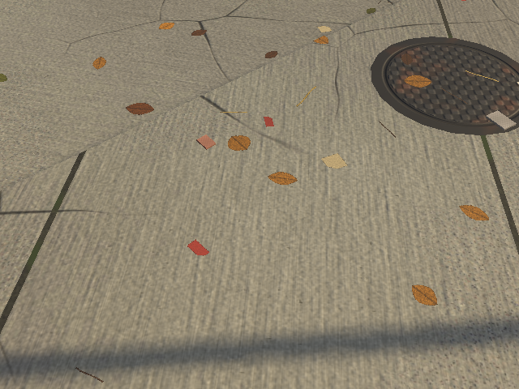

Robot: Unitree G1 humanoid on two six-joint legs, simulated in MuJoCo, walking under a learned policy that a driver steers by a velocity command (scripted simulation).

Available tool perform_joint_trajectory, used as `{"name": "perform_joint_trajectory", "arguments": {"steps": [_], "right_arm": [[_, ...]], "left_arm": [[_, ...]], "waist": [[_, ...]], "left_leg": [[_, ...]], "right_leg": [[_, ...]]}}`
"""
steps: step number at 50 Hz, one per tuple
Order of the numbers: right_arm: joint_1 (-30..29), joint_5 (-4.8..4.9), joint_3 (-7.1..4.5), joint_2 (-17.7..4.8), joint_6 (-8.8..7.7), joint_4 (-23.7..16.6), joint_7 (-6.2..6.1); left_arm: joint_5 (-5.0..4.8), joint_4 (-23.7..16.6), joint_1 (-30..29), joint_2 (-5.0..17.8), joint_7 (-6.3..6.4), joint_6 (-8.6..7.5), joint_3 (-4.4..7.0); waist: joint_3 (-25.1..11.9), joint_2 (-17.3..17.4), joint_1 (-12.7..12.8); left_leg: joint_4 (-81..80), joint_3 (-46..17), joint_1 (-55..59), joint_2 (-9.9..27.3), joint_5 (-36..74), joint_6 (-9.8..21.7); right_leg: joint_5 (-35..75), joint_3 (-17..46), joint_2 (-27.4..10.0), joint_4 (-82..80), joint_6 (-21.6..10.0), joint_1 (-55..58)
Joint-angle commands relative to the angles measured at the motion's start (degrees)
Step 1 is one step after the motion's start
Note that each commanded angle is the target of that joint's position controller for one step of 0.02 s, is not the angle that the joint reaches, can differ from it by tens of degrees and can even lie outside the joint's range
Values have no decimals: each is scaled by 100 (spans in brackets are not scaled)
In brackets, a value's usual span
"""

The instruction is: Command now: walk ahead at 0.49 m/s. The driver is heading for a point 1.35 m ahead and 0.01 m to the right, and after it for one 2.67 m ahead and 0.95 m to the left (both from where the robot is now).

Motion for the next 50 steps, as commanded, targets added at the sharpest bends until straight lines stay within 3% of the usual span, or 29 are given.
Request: {"name": "perform_joint_trajectory", "arguments": {"steps": [1, 5, 10, 12, 13, 14, 15, 16, 17, 18, 19, 20, 21, 22, 24, 28, 32, 37, 40, 41, 42, 43, 44, 45, 46, 47, 48, 49, 50], "right_arm": [[-226, 10, -123, -763, -95, -319, -113], [231, 99, -148, -914, -22, -221, -194], [662, 146, -177, -966, 96, -25, -206], [620, 151, -212, -1034, 155, -12, -221], [519, 150, -225, -1080, 186, -31, -225], [392, 134, -207, -1051, 215, -68, -225], [330, 65, -129, -857, 222, -151, -222], [748, -2, 45, -328, 131, -319, -191], [964, 107, 110, -167, -24, -236, -155], [515, 243, -54, -830, -124, -317, -132], [54, 289, -87, -946, -157, -457, -136], [-167, 223, -101, -868, -128, -487, -170], [-184, 146, -145, -814, -52, -487, -202], [-70, 130, -141, -673, 34, -459, -207], [26, 114, -135, -493, 145, -440, -221], [-791, 54, -169, -490, 171, -739, -231], [-1611, 84, -127, -375, 126, -960, -165], [-2346, 147, -93, -402, 66, -1243, -27], [-2256, 154, -132, -535, 5, -1301, 60], [-1951, 150, -190, -652, -11, -1233, 60], [-1285, 139, -298, -823, -14, -1034, 39], [-227, 126, -448, -1136, -9, -716, -6], [685, -7, -587, -1707, 14, -559, -57], [810, 57, -523, -1551, 47, -499, -39], [433, 109, -400, -1175, 34, -545, -33], [-72, 104, -334, -944, 33, -673, -50], [-520, 62, -276, -780, 20, -736, -29], [-749, 12, -223, -601, -10, -757, -11], [-802, -23, -203, -536, -19, -720, 10]], "left_arm": [[69, -243, 188, 247, 38, 29, 70], [21, -479, -725, 165, -28, -32, 36], [-58, -763, -1449, 232, -200, -85, 12], [-60, -808, -1354, 350, -263, -137, 46], [-56, -758, -1085, 445, -275, -161, 93], [-43, -581, -464, 620, -264, -176, 199], [-27, -267, 646, 976, -223, -189, 360], [93, -119, 1575, 1646, -192, -164, 519], [68, -29, 1773, 1430, -225, -132, 461], [34, -105, 1349, 991, -232, -145, 321], [29, -242, 806, 747, -225, -134, 241], [47, -311, 362, 582, -254, -127, 178], [74, -332, 151, 428, -277, -140, 133], [100, -284, 116, 366, -300, -143, 115], [97, -134, 323, 463, -294, -175, 146], [93, 67, 717, 645, -166, -130, 193], [39, 203, 1025, 726, -86, -83, 196], [-14, 475, 1449, 776, -45, 18, 233], [-32, 512, 1350, 869, -8, 95, 286], [-28, 488, 1235, 926, -5, 118, 302], [-16, 460, 1105, 910, -5, 151, 292], [30, 391, 1055, 764, -7, 165, 228], [95, 270, 1556, 278, -52, 95, 73], [26, 362, 1765, -10, -98, -58, -31], [-127, 269, 1299, 587, -126, -176, 123], [-204, 98, 785, 744, -120, -228, 156], [-146, 52, 529, 704, -76, -213, 174], [-61, 59, 524, 663, -32, -142, 228], [-37, 91, 675, 518, -22, -52, 225]], "waist": [[309, 426, 266], [309, 444, -65], [470, 535, -289], [407, 608, -153], [268, 675, 31], [-82, 660, 379], [-809, 473, 820], [-1773, -711, 867], [-2278, -1482, 809], [-1521, -917, 778], [-949, -550, 629], [-543, -126, 442], [-328, -134, 265], [-243, -222, 140], [-133, -183, 40], [109, -64, 169], [283, -104, 410], [551, -116, 598], [427, -199, 413], [219, -290, 224], [-175, -299, -144], [-842, -148, -568], [-1806, 951, -541], [-2408, 1849, -449], [-1703, 1378, -471], [-1021, 1027, -340], [-546, 546, -131], [-341, 554, 74], [-269, 668, 219]], "left_leg": [[-1161, -1238, -550, 1627, 387, 983], [-1062, -946, -67, 1526, 484, 720], [-660, -1030, 832, 1863, 349, 643], [-360, -1108, 1095, 2008, 607, 556], [-60, -1076, 1117, 1999, 1168, 490], [668, -879, 1038, 1782, 2128, 368], [2030, -576, 426, 1430, 2331, 185], [4361, -117, -1668, 674, 485, -215], [5588, -711, -2991, 176, -2418, -301], [6103, -1075, -3535, 576, -2204, -172], [5999, -919, -3543, 894, -1652, -99], [5634, -794, -3289, 1122, -1191, -132], [5246, -803, -2977, 1298, -893, -157], [5067, -782, -2678, 1355, -717, -192], [4834, -696, -2606, 1362, -496, -272], [3692, -666, -3251, 1383, 452, -423], [2357, -475, -3019, 1194, 1324, -421], [1599, -447, -3171, 1069, 1059, -291], [1349, -347, -2724, 929, 460, -91], [1306, -204, -2157, 761, 300, -7], [1220, -20, -1200, 545, 300, 117], [1352, -219, 367, 700, 460, 325], [1317, -2380, 2721, 2190, 137, 1067], [281, -4581, 3492, 2898, -589, 1582], [115, -4127, 2928, 2688, -965, 1271], [24, -3243, 2053, 2497, -736, 1032], [-187, -2589, 1107, 2262, -255, 900], [-369, -2152, 503, 2036, 53, 782], [-551, -1904, 131, 1910, 153, 755]], "right_leg": [[889, 20, -246, -825, 157, -167], [1750, -196, 10, -2439, 202, 1], [1293, -250, 181, -3298, 104, -16], [838, -288, 266, -3537, -57, 264], [668, -394, 387, -3649, -148, 708], [605, -552, 581, -3782, -279, 1563], [749, -294, 367, -3669, -528, 3105], [548, 1868, -1120, -3762, -1286, 5434], [-150, 3907, -1702, -4690, -1784, 6165], [-358, 3352, -1501, -4784, -1474, 5552], [-3, 2436, -1278, -4855, -1243, 4729], [477, 1800, -1008, -5076, -1128, 3906], [745, 1352, -767, -5280, -1016, 3380], [879, 1090, -630, -5453, -982, 3048], [1436, 732, -530, -5627, -1069, 2816], [1901, 375, -509, -5777, -1062, 3046], [1547, 56, -368, -5893, -899, 3156], [1462, 83, -684, -5643, -865, 3987], [2157, 89, -837, -5211, -746, 4321], [2997, 30, -793, -4868, -683, 4309], [3890, -150, -586, -4100, -571, 4166], [3755, -373, -260, -2823, -388, 3464], [1597, -638, 447, -532, -27, 1355], [-2000, -15, 1117, 841, 106, 48], [-1907, 423, 732, 1372, -31, -544], [-1411, 233, 417, 1278, -122, -664], [-898, 93, 143, 886, -113, -416], [-597, 112, -49, 505, -113, -62], [-427, 123, -128, 321, -102, 266]]}}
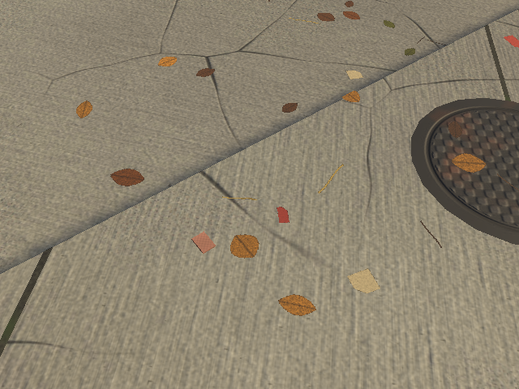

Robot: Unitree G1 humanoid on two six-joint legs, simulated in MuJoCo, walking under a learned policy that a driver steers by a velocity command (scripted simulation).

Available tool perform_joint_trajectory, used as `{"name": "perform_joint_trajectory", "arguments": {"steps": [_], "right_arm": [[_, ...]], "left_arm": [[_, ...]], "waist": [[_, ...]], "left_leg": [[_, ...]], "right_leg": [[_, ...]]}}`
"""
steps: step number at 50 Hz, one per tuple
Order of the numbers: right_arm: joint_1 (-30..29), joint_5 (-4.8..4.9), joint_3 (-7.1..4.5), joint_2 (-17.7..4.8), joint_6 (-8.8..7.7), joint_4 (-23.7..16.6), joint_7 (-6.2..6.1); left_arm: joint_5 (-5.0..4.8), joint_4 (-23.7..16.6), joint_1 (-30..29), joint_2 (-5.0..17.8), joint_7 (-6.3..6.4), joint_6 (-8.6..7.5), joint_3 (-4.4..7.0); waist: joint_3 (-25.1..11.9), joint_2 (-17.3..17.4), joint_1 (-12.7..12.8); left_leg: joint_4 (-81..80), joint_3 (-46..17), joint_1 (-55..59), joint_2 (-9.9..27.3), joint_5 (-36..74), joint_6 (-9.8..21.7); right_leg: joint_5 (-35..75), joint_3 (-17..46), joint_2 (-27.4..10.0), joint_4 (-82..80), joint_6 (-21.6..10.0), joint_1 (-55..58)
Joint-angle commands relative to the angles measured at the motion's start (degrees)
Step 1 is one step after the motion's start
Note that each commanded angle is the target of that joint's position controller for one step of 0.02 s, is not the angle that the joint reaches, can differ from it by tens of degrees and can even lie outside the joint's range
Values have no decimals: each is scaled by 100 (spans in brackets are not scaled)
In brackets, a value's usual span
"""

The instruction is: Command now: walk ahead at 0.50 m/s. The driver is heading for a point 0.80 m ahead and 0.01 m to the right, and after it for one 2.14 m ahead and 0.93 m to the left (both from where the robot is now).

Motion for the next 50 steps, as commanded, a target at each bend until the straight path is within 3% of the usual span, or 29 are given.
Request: {"name": "perform_joint_trajectory", "arguments": {"steps": [1, 4, 6, 10, 16, 19, 20, 21, 22, 23, 24, 25, 26, 27, 29, 31, 34, 38, 44, 47, 48, 49, 50], "right_arm": [[152, -54, -74, -454, -90, -138, 21], [446, -45, -133, -710, -114, 24, -66], [659, -29, -139, -759, -78, 105, -140], [990, 26, -126, -798, -24, 229, -210], [1518, 79, -169, -880, 105, 525, -241], [1369, 100, -224, -989, 175, 541, -271], [1216, 105, -233, -1021, 199, 507, -271], [1130, 90, -188, -903, 221, 468, -266], [1159, -5, -95, -718, 211, 323, -263], [1876, -2, 140, 113, 70, 307, -190], [1559, 141, 11, -492, -74, 378, -157], [980, 264, -76, -818, -158, 189, -141], [661, 251, -81, -809, -173, 127, -178], [515, 158, -121, -756, -138, 112, -215], [752, 115, -137, -516, 21, 168, -231], [721, 95, -134, -379, 124, 151, -252], [86, 27, -160, -413, 152, -59, -262], [-659, 40, -119, -295, 110, -253, -193], [-1532, 112, -51, -310, 46, -576, -32], [-1254, 130, -116, -510, -14, -577, 34], [-781, 117, -198, -655, -26, -451, 27], [172, 98, -345, -910, -25, -140, -3], [1245, 21, -474, -1360, -19, 86, -55]], "left_arm": [[41, -310, 205, 343, 59, 42, 144], [86, -455, -153, 332, 90, 133, 173], [122, -597, -594, 336, 85, 127, 188], [96, -800, -1354, 191, 7, 75, 134], [21, -1144, -2251, 203, -181, 0, 59], [12, -1150, -1964, 403, -252, -55, 117], [27, -1019, -1474, 548, -242, -66, 198], [46, -708, -519, 811, -208, -64, 344], [120, -483, 580, 1260, -149, -54, 470], [135, -355, 904, 1641, -176, -32, 532], [94, -381, 854, 1060, -176, -32, 375], [81, -488, 302, 815, -153, -46, 294], [108, -601, -181, 669, -151, -47, 236], [152, -636, -475, 515, -171, -54, 190], [205, -573, -556, 351, -201, -79, 135], [170, -460, -377, 503, -171, -107, 170], [167, -341, -104, 681, -67, -83, 211], [112, -209, 196, 702, 2, -36, 201], [44, 109, 708, 788, 44, 79, 249], [25, 142, 579, 894, 73, 153, 305], [18, 113, 430, 917, 76, 180, 309], [35, 85, 370, 778, 75, 211, 258], [137, -46, 451, 582, 79, 219, 160]], "waist": [[-361, 625, 89], [-96, 487, 101], [-4, 427, -6], [124, 481, -235], [394, 501, -493], [186, 659, -207], [-116, 719, 93], [-680, 624, 522], [-1552, -2, 857], [-2275, -1555, 463], [-2227, -1051, 653], [-1357, -787, 580], [-918, -280, 403], [-567, -92, 235], [-430, -242, -55], [-257, -207, -127], [-29, -102, -20], [122, -169, 183], [392, -190, 420], [190, -338, 155], [-94, -387, -136], [-658, -274, -553], [-1525, 400, -859]], "left_leg": [[-1737, -1733, 936, 1488, 413, 955], [-1990, -1360, 852, 1462, 874, 1049], [-2034, -1211, 1070, 1436, 1061, 994], [-2067, -810, 1271, 1244, 1036, 778], [-1688, -824, 2268, 1601, 1094, 745], [-1163, -822, 2536, 1733, 2163, 600], [-630, -688, 2464, 1615, 3143, 509], [440, -458, 2110, 1297, 3625, 356], [2262, -188, 850, 934, 2140, 142], [4232, -311, -1451, -179, -1872, -219], [4959, -1093, -2108, 57, -2407, -123], [5048, -986, -2479, 369, -1948, -22], [4792, -832, -2268, 677, -1395, -10], [4416, -780, -2010, 848, -1070, -38], [3986, -804, -1436, 1022, -762, -55], [3608, -733, -1499, 1070, -565, -137], [2726, -709, -2046, 1097, 272, -280], [1423, -525, -1905, 906, 1344, -312], [479, -443, -1969, 719, 1116, -190], [256, -309, -1314, 532, 496, 32], [162, -130, -577, 337, 421, 140], [148, -37, 723, 204, 517, 303], [272, -1243, 2535, 1242, 648, 678]], "right_leg": [[533, 265, -589, -141, -28, -939], [1102, 205, -651, -779, 122, -1349], [1685, 186, -649, -1409, 208, -1705], [2647, -9, -451, -2733, 223, -1570], [2259, -107, -252, -3675, 101, -1717], [1660, -240, -48, -3916, -132, -1032], [1628, -422, 157, -4009, -248, -248], [1757, -494, 281, -4045, -422, 1074], [1899, 689, -759, -3897, -812, 2933], [975, 3471, -2040, -4588, -1768, 4801], [343, 3919, -1952, -5012, -1645, 4713], [557, 3022, -1758, -5095, -1353, 3951], [1076, 2318, -1534, -5244, -1196, 3074], [1532, 1839, -1330, -5428, -1113, 2325], [1783, 1324, -1089, -5769, -1046, 1654], [2030, 1026, -1054, -5995, -1124, 1415], [2162, 774, -1039, -6182, -1109, 1535], [2158, 292, -803, -6227, -879, 1627], [2187, 239, -1133, -5891, -807, 2527], [3127, 251, -1284, -5386, -665, 2822], [4064, 118, -1165, -4850, -569, 2771], [4564, -118, -847, -3762, -412, 2434], [3082, -404, -471, -1909, -188, 1210]]}}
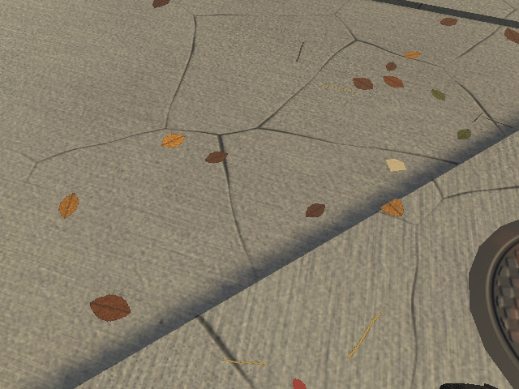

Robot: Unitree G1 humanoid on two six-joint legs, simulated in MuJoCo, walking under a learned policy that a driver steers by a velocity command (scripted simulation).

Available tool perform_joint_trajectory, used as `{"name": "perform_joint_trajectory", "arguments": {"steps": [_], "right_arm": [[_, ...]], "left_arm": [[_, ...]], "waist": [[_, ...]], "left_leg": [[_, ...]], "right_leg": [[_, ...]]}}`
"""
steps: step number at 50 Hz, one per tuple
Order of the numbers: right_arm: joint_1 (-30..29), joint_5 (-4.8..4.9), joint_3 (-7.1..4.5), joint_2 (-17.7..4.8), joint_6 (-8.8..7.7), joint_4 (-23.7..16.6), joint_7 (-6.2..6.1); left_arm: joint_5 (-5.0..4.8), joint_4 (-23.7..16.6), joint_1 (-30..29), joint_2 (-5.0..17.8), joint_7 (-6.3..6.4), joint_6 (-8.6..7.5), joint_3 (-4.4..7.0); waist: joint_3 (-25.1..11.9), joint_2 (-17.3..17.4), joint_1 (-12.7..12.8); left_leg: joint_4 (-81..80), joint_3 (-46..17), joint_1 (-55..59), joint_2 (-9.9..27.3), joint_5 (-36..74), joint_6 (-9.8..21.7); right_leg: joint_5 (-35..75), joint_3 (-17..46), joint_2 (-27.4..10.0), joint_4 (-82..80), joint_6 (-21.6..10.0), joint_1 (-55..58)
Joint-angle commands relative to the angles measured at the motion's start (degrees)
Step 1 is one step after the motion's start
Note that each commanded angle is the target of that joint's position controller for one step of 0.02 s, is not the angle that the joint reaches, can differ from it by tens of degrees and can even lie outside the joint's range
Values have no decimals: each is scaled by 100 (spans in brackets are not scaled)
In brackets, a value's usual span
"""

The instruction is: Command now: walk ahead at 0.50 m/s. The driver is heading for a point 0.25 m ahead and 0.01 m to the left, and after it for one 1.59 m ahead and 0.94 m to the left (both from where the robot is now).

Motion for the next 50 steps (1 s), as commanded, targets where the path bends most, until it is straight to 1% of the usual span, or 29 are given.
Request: {"name": "perform_joint_trajectory", "arguments": {"steps": [1, 2, 3, 4, 6, 8, 11, 15, 19, 21, 23, 24, 25, 26, 27, 28, 29, 30, 32, 37, 40, 42, 44, 45, 46, 47, 48, 49, 50], "right_arm": [[2547, -56, -519, -1796, -8, 440, -37], [2392, -14, -362, -1288, -7, 390, -22], [1789, -23, -278, -1046, -23, 256, -36], [1280, -63, -216, -888, -21, 113, -34], [926, -155, -120, -578, -6, 83, -14], [1001, -172, -148, -709, -1, 128, -35], [1101, -146, -270, -1115, 79, 107, -172], [1292, -38, -302, -1133, 259, 89, -297], [1388, -5, -347, -1160, 404, 73, -373], [1308, 27, -361, -1138, 470, -4, -412], [1024, 80, -342, -1081, 529, -171, -453], [1065, 47, -285, -896, 547, -270, -473], [1268, -58, -185, -522, 557, -376, -478], [1819, -3, -203, -527, 555, -459, -485], [1914, -7, -333, -1081, 564, -364, -459], [1698, 49, -434, -1320, 635, -362, -456], [1663, 51, -451, -1243, 744, -330, -487], [1595, 30, -460, -1198, 834, -377, -502], [1497, 64, -408, -929, 909, -528, -463], [1016, 33, -284, -708, 892, -961, -373], [996, 43, -292, -808, 912, -1069, -267], [1081, 41, -330, -870, 947, -1098, -192], [1495, 14, -384, -860, 963, -956, -152], [1715, -16, -465, -1066, 956, -911, -195], [1824, -42, -624, -1804, 938, -1024, -314], [1776, -242, -583, -1935, 803, -1194, -245], [1556, -292, -537, -1751, 668, -1225, -204], [1218, -202, -497, -1604, 586, -1252, -229], [963, -105, -434, -1391, 572, -1304, -268]], "left_arm": [[79, -432, 543, -194, -42, -160, -176], [-26, -393, 206, 396, -63, -304, -52], [-113, -559, -328, 718, -64, -393, 36], [-69, -605, -599, 713, -16, -418, 41], [76, -633, -665, 628, 62, -324, 116], [91, -704, -612, 381, 126, -178, 101], [116, -887, -962, 404, 208, -37, 117], [89, -1106, -1675, 415, 199, 85, 112], [63, -1273, -2181, 496, 172, 94, 110], [53, -1286, -2151, 605, 138, 43, 134], [51, -1180, -1746, 684, 98, -43, 177], [126, -1142, -1516, 882, 110, -77, 227], [219, -1171, -1313, 1227, 174, -48, 285], [341, -1165, -1307, 1322, 155, 39, 288], [266, -1306, -1454, 997, 134, 58, 221], [236, -1408, -1709, 737, 134, 64, 148], [202, -1475, -1955, 679, 133, 98, 119], [168, -1496, -2082, 655, 143, 136, 103], [227, -1451, -2095, 732, 170, 199, 105], [182, -1341, -1895, 991, 254, 258, 189], [130, -1346, -1902, 1170, 203, 287, 252], [47, -1337, -1906, 1242, 169, 304, 279], [-57, -1285, -1923, 1172, 152, 341, 276], [-41, -1149, -1604, 947, 114, 369, 238], [221, -1327, -1589, 521, 47, 376, 112], [216, -1629, -2196, 663, 96, 332, 167], [93, -1655, -2362, 879, 136, 341, 233], [39, -1592, -2238, 944, 178, 356, 277], [84, -1437, -2076, 963, 240, 376, 311]], "waist": [[-2151, 1720, -806], [-2033, 1238, -947], [-1214, 966, -839], [-848, 416, -646], [-557, 239, -298], [-543, 325, -153], [-592, 339, -131], [-601, 466, -337], [-442, 559, -485], [-431, 628, -434], [-483, 694, -127], [-664, 468, -98], [-1058, -643, -220], [-1253, -1811, -485], [-1271, -1337, -452], [-1009, -928, -447], [-826, -689, -523], [-650, -723, -509], [-425, -890, -495], [-620, -982, -262], [-666, -1080, -253], [-608, -1071, -323], [-622, -898, -557], [-554, -316, -567], [-495, 1632, -355], [-637, 1583, -656], [-512, 991, -628], [-338, 820, -428], [-351, 631, -328]], "left_leg": [[-736, -3818, 5175, 2102, -930, 1513], [-1153, -4251, 4990, 1994, -950, 1427], [-1087, -3308, 4206, 1800, 133, 1194], [-1052, -2522, 3346, 1566, 1415, 1064], [-1173, -1632, 2179, 1178, 2873, 935], [-1276, -1381, 1773, 1070, 3485, 1018], [-1289, -1242, 1647, 1017, 3633, 1061], [-1235, -1292, 1620, 829, 2624, 799], [-1053, -1705, 1719, 806, 1603, 758], [-833, -2043, 1819, 769, 1205, 698], [-407, -2231, 1735, 515, 821, 452], [66, -2131, 1419, 232, 327, 177], [1416, -1462, 624, -362, -1506, -151], [2478, -935, -529, -983, -3940, -426], [3469, -1046, -678, -571, -3691, -583], [3906, -969, -766, -412, -3211, -688], [4029, -868, -753, -283, -2841, -786], [4123, -832, -733, -205, -2546, -858], [3949, -544, -468, -200, -2147, -925], [2426, -271, -61, 71, -1870, -902], [1702, -13, 528, 50, -1824, -749], [1120, 115, 842, 16, -1653, -578], [17, 301, 1655, -199, -907, -270], [-580, -211, 2308, -40, -194, -17], [-796, -2390, 3094, 1542, 1870, 634], [-1057, -3231, 2421, 2108, 1866, 1565], [-1194, -2834, 2226, 1800, 1150, 1431], [-1197, -2399, 2092, 1453, 668, 1058], [-1157, -2177, 2061, 1224, 330, 776]], "right_leg": [[-264, 199, 412, 4535, -139, -3717], [-747, 916, 212, 5257, -180, -4307], [-382, 793, -54, 5409, -220, -4588], [69, 658, -316, 5186, -185, -4306], [372, 606, -537, 4560, -108, -3587], [494, 560, -476, 4038, -11, -3242], [980, 529, -298, 3122, 142, -3287], [1863, 616, -105, 2072, 188, -3154], [1767, 733, 43, 1399, 255, -3038], [1528, 793, 112, 1012, 244, -2824], [2040, 719, 139, 53, 115, -2109], [2843, 928, -318, -253, -68, -1390], [4740, 1856, -1536, -82, -520, -378], [5545, 3168, -2522, -117, -1546, 102], [4985, 3204, -2541, -241, -1731, -111], [4477, 2488, -2128, -221, -1506, -408], [3807, 1978, -1785, -287, -1287, -727], [3331, 1738, -1672, -393, -1223, -1018], [2977, 1160, -1392, -626, -1232, -1490], [3091, 711, -1611, -655, -1364, -1097], [3092, 499, -1732, -581, -1295, -1152], [2885, 432, -1808, -409, -1157, -1162], [2371, 137, -1652, 137, -742, -1497], [1618, -234, -1347, 899, -292, -2118], [-746, -832, -521, 2869, 330, -3752], [-1411, 150, -11, 3968, 369, -4277], [-977, 481, -119, 4396, 267, -4325], [-388, 581, -184, 4373, 176, -4352], [-1, 649, -247, 4312, 171, -4295]]}}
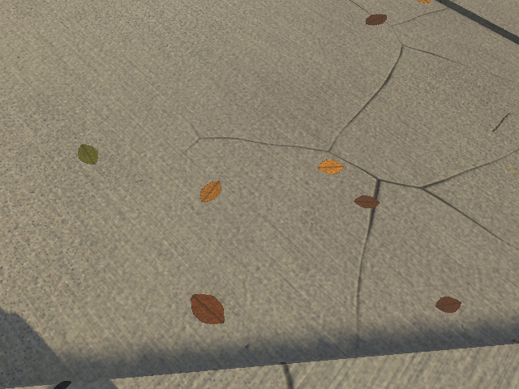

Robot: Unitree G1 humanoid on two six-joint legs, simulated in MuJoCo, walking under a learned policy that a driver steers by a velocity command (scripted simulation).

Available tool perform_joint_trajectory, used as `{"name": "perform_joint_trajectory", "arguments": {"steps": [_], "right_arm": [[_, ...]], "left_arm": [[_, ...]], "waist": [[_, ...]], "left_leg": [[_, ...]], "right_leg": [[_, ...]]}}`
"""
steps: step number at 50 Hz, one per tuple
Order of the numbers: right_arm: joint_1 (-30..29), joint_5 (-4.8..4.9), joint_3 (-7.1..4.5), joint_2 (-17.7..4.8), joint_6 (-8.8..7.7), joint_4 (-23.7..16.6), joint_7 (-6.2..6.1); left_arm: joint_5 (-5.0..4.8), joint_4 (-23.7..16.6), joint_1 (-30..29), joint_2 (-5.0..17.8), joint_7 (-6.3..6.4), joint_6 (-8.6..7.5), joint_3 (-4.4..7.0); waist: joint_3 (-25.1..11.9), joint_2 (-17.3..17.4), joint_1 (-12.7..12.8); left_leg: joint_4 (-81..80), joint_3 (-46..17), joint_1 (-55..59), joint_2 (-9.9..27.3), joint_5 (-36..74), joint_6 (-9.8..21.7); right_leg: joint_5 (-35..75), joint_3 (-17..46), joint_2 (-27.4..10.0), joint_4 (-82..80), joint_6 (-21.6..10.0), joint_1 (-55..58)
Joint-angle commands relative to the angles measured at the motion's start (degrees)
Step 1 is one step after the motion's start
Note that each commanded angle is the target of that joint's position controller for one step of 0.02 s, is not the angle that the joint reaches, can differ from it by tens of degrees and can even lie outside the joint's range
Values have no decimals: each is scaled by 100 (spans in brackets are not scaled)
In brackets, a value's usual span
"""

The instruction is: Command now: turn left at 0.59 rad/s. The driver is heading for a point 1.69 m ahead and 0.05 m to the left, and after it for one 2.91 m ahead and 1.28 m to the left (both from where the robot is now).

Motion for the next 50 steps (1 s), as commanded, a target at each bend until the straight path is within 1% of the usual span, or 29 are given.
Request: {"name": "perform_joint_trajectory", "arguments": {"steps": [1, 4, 9, 12, 15, 17, 19, 20, 21, 22, 23, 24, 25, 27, 28, 30, 33, 37, 39, 40, 41, 42, 43, 44, 45, 46, 47, 48, 50], "right_arm": [[-332, 90, -216, -976, -198, -493, -96], [-131, 60, -152, -853, -197, -514, -168], [42, 105, -205, -1019, -151, -569, -234], [43, 95, -242, -1122, -107, -619, -219], [-83, 92, -232, -1111, -62, -701, -182], [-113, 125, -184, -1013, -48, -726, -160], [-167, 151, -105, -889, -32, -697, -154], [-109, 131, -44, -763, -41, -656, -164], [39, 80, 56, -472, -78, -612, -172], [214, 75, 131, -187, -139, -659, -164], [-202, 188, 0, -630, -257, -912, -184], [-323, 212, -109, -993, -327, -848, -193], [-217, 173, -133, -1003, -351, -726, -161], [-202, 104, -106, -819, -422, -655, -69], [-323, 97, -70, -670, -478, -656, -28], [-565, 120, 6, -436, -560, -715, 15], [-968, 140, 103, -209, -639, -847, 63], [-1160, 222, 101, -316, -681, -921, 169], [-984, 253, 56, -447, -696, -918, 202], [-692, 242, 10, -522, -697, -841, 197], [-121, 218, -91, -686, -681, -666, 161], [741, 210, -223, -953, -672, -450, 100], [1677, 66, -330, -1487, -630, -354, 27], [1797, 52, -300, -1578, -639, -296, 99], [1424, 113, -156, -1108, -668, -297, 134], [1084, 117, -76, -881, -666, -328, 139], [761, 70, -27, -754, -657, -375, 152], [533, 18, 8, -646, -665, -397, 171], [299, 11, 14, -592, -722, -390, 156]], "left_arm": [[43, -363, -129, 640, 122, -57, 197], [-4, -407, -43, 543, 81, -105, 192], [-14, -574, -290, 415, 29, -153, 116], [-37, -637, -332, 420, -34, -198, 98], [-65, -652, -186, 478, -99, -260, 99], [-97, -651, -50, 489, -170, -303, 82], [-105, -618, 137, 372, -249, -364, 50], [-77, -560, 319, 317, -269, -403, 37], [14, -497, 664, 463, -263, -446, 52], [118, -402, 1158, 907, -246, -463, 119], [181, -304, 1318, 1282, -305, -526, 233], [88, -409, 1020, 988, -277, -586, 162], [-12, -443, 851, 763, -222, -598, 94], [-77, -431, 911, 612, -164, -575, 18], [-43, -412, 1027, 588, -149, -579, 0], [-37, -362, 1270, 607, -149, -592, 4], [-94, -327, 1501, 731, -167, -565, 23], [-167, -261, 1784, 932, -232, -519, 54], [-197, -221, 1808, 991, -239, -460, 66], [-212, -222, 1741, 1018, -230, -430, 69], [-206, -220, 1735, 952, -220, -418, 39], [-149, -243, 1710, 719, -214, -434, -46], [9, -486, 1792, 182, -208, -503, -221], [-114, -609, 1999, 80, -192, -654, -266], [-260, -634, 1636, 708, -218, -718, -99], [-278, -694, 1302, 790, -250, -746, -73], [-195, -669, 1191, 677, -248, -746, -87], [-118, -655, 1185, 622, -262, -714, -69], [-96, -574, 1331, 470, -285, -611, -78]], "waist": [[-604, 984, 59], [-804, 972, 66], [-713, 1026, -83], [-665, 1070, -142], [-781, 1075, -127], [-962, 1080, -143], [-822, 1064, 13], [-733, 969, 122], [-820, 539, 183], [-868, -530, 128], [-169, -1152, 252], [266, -736, 177], [322, -673, 80], [227, -625, 96], [184, -581, 172], [137, -554, 318], [97, -575, 516], [152, -616, 596], [175, -651, 407], [71, -627, 178], [-259, -521, -137], [-831, -274, -575], [-1829, 943, -811], [-2201, 2100, -636], [-1362, 1476, -625], [-776, 1219, -521], [-523, 827, -367], [-311, 855, -208], [-262, 899, 30]], "left_leg": [[-1417, -1734, 885, 1335, 1758, 936], [-1364, -1696, 1024, 1185, 2082, 1004], [-1269, -2078, 1280, 1103, 1597, 1030], [-1194, -2353, 1009, 1059, 1444, 1096], [-1025, -2630, 958, 1054, 1834, 1120], [-1070, -2743, 846, 951, 766, 1070], [-1101, -2762, 332, 700, -820, 909], [-996, -2655, 0, 502, -1404, 739], [-340, -2317, -574, 183, -1944, 452], [1269, -1130, -1430, -665, -2080, 58], [2093, -982, -2578, -640, -2038, -18], [2581, -1142, -2872, -284, -1493, -52], [2710, -1035, -2952, -172, -1011, -117], [2686, -675, -2969, 140, -321, -246], [2636, -455, -2833, 217, 0, -285], [2207, -161, -2693, 331, 439, -355], [1020, 78, -2032, 319, 802, -409], [166, 271, -1214, 186, 829, -346], [-149, 249, -853, 165, 773, -172], [-347, 315, -388, 86, 799, -63], [-458, 406, 474, -45, 744, 79], [-433, 121, 1700, 219, 702, 278], [-555, -1910, 3473, 1716, -4, 867], [-1614, -4245, 3773, 2395, -1307, 1453], [-1767, -3782, 3234, 2221, -1776, 1257], [-1786, -2947, 2613, 1983, -1326, 1094], [-1886, -2397, 2045, 1697, -731, 1010], [-2010, -1945, 1586, 1470, -103, 980], [-2267, -1374, 1019, 1261, 764, 999]], "right_leg": [[446, 470, 55, 889, -20, -977], [861, 503, 225, 847, 52, -773], [946, 639, 325, -559, 190, -689], [820, 666, 406, -1139, 204, -245], [659, 675, 468, -1521, 152, 158], [717, 552, 454, -1944, 39, 606], [1177, 320, 490, -2832, -145, 1380], [1401, 254, 443, -3366, -267, 1908], [1087, 866, -174, -3599, -513, 2630], [35, 2298, -1170, -4048, -1069, 3114], [-1090, 4023, -1912, -4728, -1812, 2673], [-1496, 3814, -1849, -4776, -1834, 2492], [-1285, 3319, -1555, -4765, -1611, 2551], [-626, 2654, -1232, -4836, -1382, 2688], [-208, 2325, -1082, -4907, -1342, 2604], [540, 1843, -934, -4977, -1358, 2573], [1309, 1281, -789, -4946, -1325, 2359], [1587, 1158, -978, -4815, -1358, 2161], [1828, 1249, -1161, -4672, -1288, 2263], [2364, 1151, -1150, -4402, -1198, 2248], [3280, 913, -970, -3749, -1063, 2128], [3596, 516, -634, -2486, -834, 1676], [2078, 72, -97, -215, -457, 147], [-504, 561, 504, 977, -378, -1057], [-199, 723, 99, 1517, -428, -1663], [335, 568, -139, 1458, -519, -1754], [789, 509, -312, 1196, -516, -1553], [1118, 503, -450, 897, -483, -1338], [1503, 476, -530, 442, -404, -806]]}}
